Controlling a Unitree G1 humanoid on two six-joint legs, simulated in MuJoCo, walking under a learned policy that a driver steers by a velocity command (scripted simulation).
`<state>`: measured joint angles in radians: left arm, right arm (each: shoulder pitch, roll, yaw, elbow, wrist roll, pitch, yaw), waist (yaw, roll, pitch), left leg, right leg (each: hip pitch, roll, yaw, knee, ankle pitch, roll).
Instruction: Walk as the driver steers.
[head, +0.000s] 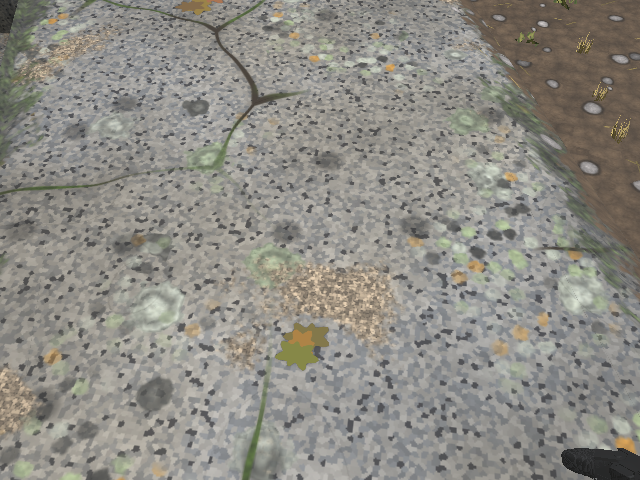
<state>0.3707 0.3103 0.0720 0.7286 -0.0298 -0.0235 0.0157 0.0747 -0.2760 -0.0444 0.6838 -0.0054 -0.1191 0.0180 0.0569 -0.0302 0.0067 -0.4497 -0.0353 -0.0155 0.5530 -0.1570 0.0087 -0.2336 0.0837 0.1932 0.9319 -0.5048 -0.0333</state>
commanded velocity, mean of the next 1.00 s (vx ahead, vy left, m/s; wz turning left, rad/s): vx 0.50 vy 0.00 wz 0.04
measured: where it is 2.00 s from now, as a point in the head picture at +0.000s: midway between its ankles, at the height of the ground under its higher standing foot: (313, 262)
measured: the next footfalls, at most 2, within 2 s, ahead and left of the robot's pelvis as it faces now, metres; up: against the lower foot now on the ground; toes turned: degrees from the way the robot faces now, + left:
right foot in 0.44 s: +0.37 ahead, -0.19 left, +0.00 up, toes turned -12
left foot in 0.96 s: +0.67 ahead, +0.05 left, +0.00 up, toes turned +9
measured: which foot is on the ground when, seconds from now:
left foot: down 0.00-0.46, up 0.48-0.94, down 0.96-1.00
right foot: up 0.00-0.42, down 0.44-0.98, up 1.00-1.00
